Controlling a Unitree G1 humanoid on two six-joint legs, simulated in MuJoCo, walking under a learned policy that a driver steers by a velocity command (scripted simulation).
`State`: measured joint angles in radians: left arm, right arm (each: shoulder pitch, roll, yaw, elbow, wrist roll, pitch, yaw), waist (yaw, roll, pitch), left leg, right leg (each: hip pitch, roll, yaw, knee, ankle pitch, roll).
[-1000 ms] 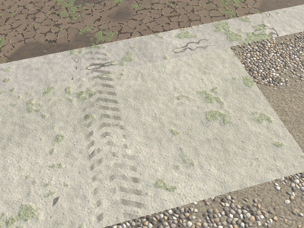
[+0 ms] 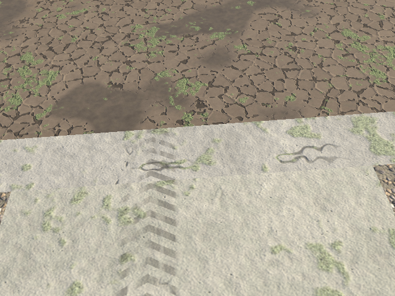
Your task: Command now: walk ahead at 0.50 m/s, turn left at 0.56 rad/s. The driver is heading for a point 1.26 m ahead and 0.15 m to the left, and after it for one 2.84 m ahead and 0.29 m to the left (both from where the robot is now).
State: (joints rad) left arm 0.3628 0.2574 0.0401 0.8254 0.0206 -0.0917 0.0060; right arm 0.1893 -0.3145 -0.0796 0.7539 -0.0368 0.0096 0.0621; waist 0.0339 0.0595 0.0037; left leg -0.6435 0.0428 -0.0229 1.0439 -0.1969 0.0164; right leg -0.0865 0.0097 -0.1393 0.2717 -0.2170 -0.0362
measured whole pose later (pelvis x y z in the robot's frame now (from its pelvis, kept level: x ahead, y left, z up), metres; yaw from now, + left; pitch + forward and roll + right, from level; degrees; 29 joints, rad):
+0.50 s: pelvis +0.16 +0.05 -0.01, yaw +14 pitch +1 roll -1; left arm 0.21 0.25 0.04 0.77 0.03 0.04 0.02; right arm 0.23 -0.24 -0.04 0.76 -0.02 0.00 0.01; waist -0.01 -0.03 0.07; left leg -0.30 -0.12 -0.01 0.39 -0.10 0.12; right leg -0.56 -0.07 0.02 1.03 -0.34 0.03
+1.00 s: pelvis +0.21 +0.02 +0.00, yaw +16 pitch -1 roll +0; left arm 0.23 0.21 0.01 0.92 0.01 -0.01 0.03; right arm 0.25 -0.22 -0.02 0.96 -0.01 0.00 -0.02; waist -0.01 0.01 0.02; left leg -0.19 -0.08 -0.05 0.36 -0.15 0.05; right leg -0.12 0.03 -0.01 0.39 -0.24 -0.04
